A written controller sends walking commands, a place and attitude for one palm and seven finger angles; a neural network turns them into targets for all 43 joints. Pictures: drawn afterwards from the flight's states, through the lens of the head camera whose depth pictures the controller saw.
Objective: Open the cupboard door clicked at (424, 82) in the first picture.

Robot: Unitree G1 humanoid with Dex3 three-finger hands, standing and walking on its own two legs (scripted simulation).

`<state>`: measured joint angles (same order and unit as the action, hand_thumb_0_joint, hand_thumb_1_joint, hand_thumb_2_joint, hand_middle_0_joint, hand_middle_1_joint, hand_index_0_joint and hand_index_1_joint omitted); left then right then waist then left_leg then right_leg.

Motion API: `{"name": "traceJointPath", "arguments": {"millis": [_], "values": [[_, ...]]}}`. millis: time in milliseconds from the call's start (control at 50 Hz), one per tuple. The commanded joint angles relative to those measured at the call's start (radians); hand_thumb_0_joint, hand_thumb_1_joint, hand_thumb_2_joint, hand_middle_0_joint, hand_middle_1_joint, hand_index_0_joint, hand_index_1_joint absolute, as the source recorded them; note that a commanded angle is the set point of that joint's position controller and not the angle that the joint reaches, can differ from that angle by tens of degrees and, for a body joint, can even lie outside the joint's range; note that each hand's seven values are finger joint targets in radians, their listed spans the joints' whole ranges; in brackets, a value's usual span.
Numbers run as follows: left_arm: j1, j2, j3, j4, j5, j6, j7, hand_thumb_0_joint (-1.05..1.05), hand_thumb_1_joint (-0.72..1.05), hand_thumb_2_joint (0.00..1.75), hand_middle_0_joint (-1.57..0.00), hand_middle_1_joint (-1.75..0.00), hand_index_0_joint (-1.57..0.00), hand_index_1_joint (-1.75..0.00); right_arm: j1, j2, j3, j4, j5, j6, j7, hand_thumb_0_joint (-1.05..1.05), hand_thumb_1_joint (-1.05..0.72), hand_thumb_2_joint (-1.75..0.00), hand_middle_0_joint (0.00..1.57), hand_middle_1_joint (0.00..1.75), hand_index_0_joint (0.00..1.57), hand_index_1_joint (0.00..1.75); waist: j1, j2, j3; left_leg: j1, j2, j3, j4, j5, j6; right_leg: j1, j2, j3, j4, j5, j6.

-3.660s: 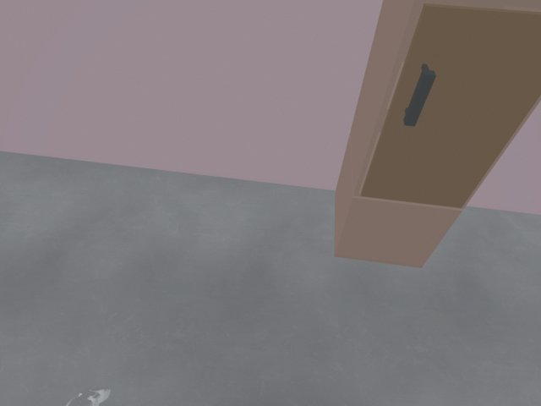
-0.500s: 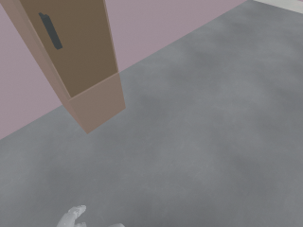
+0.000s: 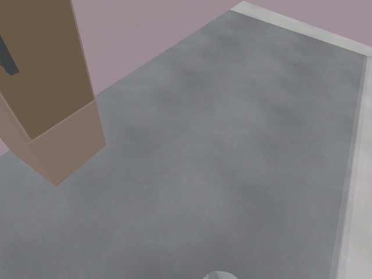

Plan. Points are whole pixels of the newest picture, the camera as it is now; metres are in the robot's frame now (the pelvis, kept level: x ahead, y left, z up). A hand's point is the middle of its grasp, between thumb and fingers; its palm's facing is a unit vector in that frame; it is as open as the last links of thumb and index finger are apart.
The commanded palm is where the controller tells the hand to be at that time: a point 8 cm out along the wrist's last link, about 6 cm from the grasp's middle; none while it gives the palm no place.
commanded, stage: walk to a spot facing it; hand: left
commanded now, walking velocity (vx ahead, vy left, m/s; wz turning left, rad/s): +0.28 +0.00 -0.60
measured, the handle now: out of the picture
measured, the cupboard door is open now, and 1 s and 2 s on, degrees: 0 0 0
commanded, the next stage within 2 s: turn to face it in 1.36 s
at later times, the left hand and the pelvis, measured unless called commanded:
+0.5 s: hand (165, 223) +0.28 +0.06 -0.16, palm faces -0.28 -0.94 -0.22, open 7.4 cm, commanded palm none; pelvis +0.10 -0.08 -0.02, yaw -17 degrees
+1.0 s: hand (158, 219) +0.30 +0.08 -0.20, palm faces -0.32 -0.94 -0.11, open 7.4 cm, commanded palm none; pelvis +0.31 -0.09 -0.02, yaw -26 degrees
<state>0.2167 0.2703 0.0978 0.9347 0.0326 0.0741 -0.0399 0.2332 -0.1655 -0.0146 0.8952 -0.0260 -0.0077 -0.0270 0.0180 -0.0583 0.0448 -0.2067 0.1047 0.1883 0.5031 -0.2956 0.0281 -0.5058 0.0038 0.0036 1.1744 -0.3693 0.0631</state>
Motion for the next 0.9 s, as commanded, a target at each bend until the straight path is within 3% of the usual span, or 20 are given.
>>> {"name": "traceJointPath", "arguments": {"millis": [0,100,160,260,320,340,360,380,400,420,440,480,500,540,620,680,800,820,860,880], "values": [[-0.082,0.025,0.008,-0.099,0.001,-0.030,-0.017,0.00,0.90,0.90,-0.20,-0.30,-0.20,-0.30,0.103,-0.185,-0.062,-0.012,0.002,-0.033,-0.009,0.00,-0.90,-0.90,0.20,0.30,0.20,0.30,-0.058,0.231,-0.008,0.173,0.241,-0.169,-0.282,-0.015,0.057,-0.182,-0.066,-0.020,-0.010,0.065,0.006],[-0.154,-0.005,0.000,-0.109,0.002,-0.032,-0.022,0.00,0.90,0.90,-0.20,-0.30,-0.20,-0.30,0.186,-0.187,-0.073,0.037,-0.002,-0.043,-0.006,0.00,-0.90,-0.90,0.20,0.30,0.20,0.30,-0.082,0.181,0.044,0.212,0.298,-0.132,-0.310,0.008,0.081,-0.203,-0.111,-0.048,-0.147,0.066,0.003],[-0.188,-0.016,-0.003,-0.115,0.002,-0.035,-0.024,0.00,0.90,0.90,-0.20,-0.30,-0.20,-0.30,0.200,-0.183,-0.074,0.054,-0.006,-0.045,-0.003,0.00,-0.90,-0.90,0.20,0.30,0.20,0.30,-0.086,0.198,0.061,0.209,0.309,-0.084,-0.320,-0.013,0.081,-0.188,-0.125,-0.067,-0.238,0.068,-0.005],[-0.217,-0.034,-0.008,-0.119,0.000,-0.054,-0.023,0.00,0.90,0.90,-0.20,-0.30,-0.20,-0.30,0.191,-0.196,-0.081,0.072,-0.013,-0.041,0.011,0.00,-0.90,-0.90,0.20,0.30,0.20,0.30,-0.083,0.214,0.059,0.161,0.316,0.017,-0.267,0.063,0.065,-0.039,-0.097,-0.128,-0.427,0.034,-0.036],[-0.142,-0.016,-0.002,-0.095,-0.001,-0.070,-0.016,0.00,0.90,0.90,-0.20,-0.30,-0.20,-0.30,0.171,-0.217,-0.088,0.068,-0.013,-0.040,0.018,0.00,-0.90,-0.90,0.20,0.30,0.20,0.30,-0.033,0.186,0.007,0.152,0.307,0.082,-0.123,0.243,0.037,0.121,-0.044,-0.173,-0.531,0.020,-0.076],[-0.026,0.002,0.007,-0.062,0.000,-0.078,-0.012,0.00,0.90,0.90,-0.20,-0.30,-0.20,-0.30,0.145,-0.221,-0.086,0.059,-0.011,-0.041,0.020,0.00,-0.90,-0.90,0.20,0.30,0.20,0.30,0.035,0.146,-0.050,0.112,0.274,0.142,0.062,0.376,0.012,0.280,-0.003,-0.204,-0.604,0.066,-0.098],[0.135,0.078,0.023,-0.005,0.002,-0.094,-0.004,0.00,0.90,0.90,-0.20,-0.30,-0.20,-0.30,0.135,-0.203,-0.078,0.045,0.000,-0.041,0.031,0.00,-0.90,-0.90,0.20,0.30,0.20,0.30,0.110,0.012,-0.149,-0.045,0.229,0.183,0.324,0.376,-0.030,0.555,-0.041,-0.127,-0.683,0.082,-0.133],[0.252,0.206,0.050,0.024,-0.002,-0.110,0.013,0.00,0.90,0.90,-0.20,-0.30,-0.20,-0.30,0.131,-0.129,-0.055,0.001,0.011,-0.041,0.041,0.00,-0.90,-0.90,0.20,0.30,0.20,0.30,0.146,-0.270,-0.227,-0.398,0.075,0.137,0.607,-0.243,-0.090,0.796,-0.321,0.339,-0.793,0.043,-0.233],[0.294,0.269,0.059,0.039,-0.029,-0.101,0.030,0.00,0.90,0.90,-0.20,-0.30,-0.20,-0.30,0.037,-0.134,-0.051,-0.042,0.010,-0.034,0.035,0.00,-0.90,-0.90,0.20,0.30,0.20,0.30,0.151,-0.289,-0.227,-0.533,0.020,-0.023,0.782,-0.335,-0.086,0.786,-0.418,0.577,-0.895,0.140,-0.282],[0.235,0.235,0.056,0.024,-0.031,-0.098,0.044,0.00,0.90,0.90,-0.20,-0.30,-0.20,-0.30,0.015,-0.156,-0.065,-0.039,0.012,-0.028,0.032,0.00,-0.90,-0.90,0.20,0.30,0.20,0.30,0.121,-0.164,-0.154,-0.534,0.062,-0.104,0.845,-0.236,-0.072,0.672,-0.422,0.538,-0.920,0.046,-0.300],[0.146,0.190,0.042,0.000,-0.029,-0.102,0.042,0.00,0.90,0.90,-0.20,-0.30,-0.20,-0.30,-0.006,-0.133,-0.064,-0.029,0.010,-0.030,0.032,0.00,-0.90,-0.90,0.20,0.30,0.20,0.30,0.092,-0.120,-0.080,-0.541,0.084,-0.131,0.860,-0.134,-0.072,0.564,-0.389,0.479,-0.945,-0.016,-0.278],[0.037,0.104,0.006,-0.022,-0.026,-0.118,0.040,0.00,0.90,0.90,-0.20,-0.30,-0.20,-0.30,0.016,-0.131,-0.064,0.013,-0.004,-0.023,0.034,0.00,-0.90,-0.90,0.20,0.30,0.20,0.30,0.016,-0.010,0.005,-0.437,0.110,-0.147,0.757,-0.011,-0.081,0.361,-0.300,0.292,-0.963,0.076,-0.230],[0.020,0.086,-0.004,-0.020,-0.022,-0.126,0.039,0.00,0.90,0.90,-0.20,-0.30,-0.20,-0.30,0.054,-0.115,-0.064,0.032,-0.006,-0.014,0.034,0.00,-0.90,-0.90,0.20,0.30,0.20,0.30,-0.017,0.007,0.013,-0.392,0.102,-0.140,0.723,0.021,-0.087,0.297,-0.263,0.219,-0.967,0.156,-0.213],[0.033,0.072,-0.009,-0.003,-0.014,-0.140,0.039,0.00,0.90,0.90,-0.20,-0.30,-0.20,-0.30,0.109,-0.098,-0.064,0.054,-0.009,-0.006,0.037,0.00,-0.90,-0.90,0.20,0.30,0.20,0.30,-0.048,-0.027,0.009,-0.365,0.082,-0.131,0.669,0.062,-0.094,0.274,-0.218,0.141,-0.969,0.246,-0.203],[0.105,0.051,-0.017,0.038,-0.013,-0.158,0.041,0.00,0.90,0.90,-0.20,-0.30,-0.20,-0.30,0.027,-0.099,-0.064,0.027,-0.007,-0.009,0.044,0.00,-0.90,-0.90,0.20,0.30,0.20,0.30,-0.036,-0.030,0.014,-0.442,0.072,-0.140,0.569,0.128,-0.106,0.348,-0.205,0.143,-0.981,0.290,-0.222],[0.164,0.035,-0.025,0.069,-0.014,-0.165,0.047,0.00,0.90,0.90,-0.20,-0.30,-0.20,-0.30,-0.083,-0.094,-0.056,-0.008,-0.006,-0.016,0.050,0.00,-0.90,-0.90,0.20,0.30,0.20,0.30,-0.005,-0.020,0.038,-0.486,0.070,-0.136,0.465,0.151,-0.104,0.400,-0.218,0.162,-0.979,0.331,-0.241],[0.227,0.044,-0.031,0.115,-0.009,-0.158,0.059,0.00,0.90,0.90,-0.20,-0.30,-0.20,-0.30,-0.211,-0.067,-0.043,-0.042,0.003,-0.039,0.060,0.00,-0.90,-0.90,0.20,0.30,0.20,0.30,0.035,-0.035,0.056,-0.339,0.016,-0.091,0.183,0.105,-0.067,0.448,-0.235,0.168,-0.927,0.447,-0.227],[0.227,0.044,-0.027,0.124,-0.006,-0.157,0.062,0.00,0.90,0.90,-0.20,-0.30,-0.20,-0.30,-0.189,-0.071,-0.047,-0.038,0.003,-0.046,0.057,0.00,-0.90,-0.90,0.20,0.30,0.20,0.30,0.026,-0.025,0.041,-0.275,0.009,-0.096,0.133,0.078,-0.054,0.449,-0.243,0.183,-0.888,0.476,-0.225],[0.189,0.055,-0.022,0.121,-0.012,-0.155,0.059,0.00,0.90,0.90,-0.20,-0.30,-0.20,-0.30,-0.011,-0.105,-0.059,0.025,-0.002,-0.057,0.042,0.00,-0.90,-0.90,0.20,0.30,0.20,0.30,-0.061,0.013,-0.019,-0.009,-0.042,-0.064,0.017,0.129,-0.041,0.368,-0.183,0.117,-0.696,0.570,-0.189],[0.198,0.026,-0.023,0.120,-0.019,-0.155,0.054,0.00,0.90,0.90,-0.20,-0.30,-0.20,-0.30,0.140,-0.168,-0.072,0.072,-0.010,-0.064,0.029,0.00,-0.90,-0.90,0.20,0.30,0.20,0.30,-0.118,0.107,-0.118,0.238,0.020,-0.134,-0.027,0.149,-0.016,0.255,-0.120,0.081,-0.477,0.507,-0.154]]}}
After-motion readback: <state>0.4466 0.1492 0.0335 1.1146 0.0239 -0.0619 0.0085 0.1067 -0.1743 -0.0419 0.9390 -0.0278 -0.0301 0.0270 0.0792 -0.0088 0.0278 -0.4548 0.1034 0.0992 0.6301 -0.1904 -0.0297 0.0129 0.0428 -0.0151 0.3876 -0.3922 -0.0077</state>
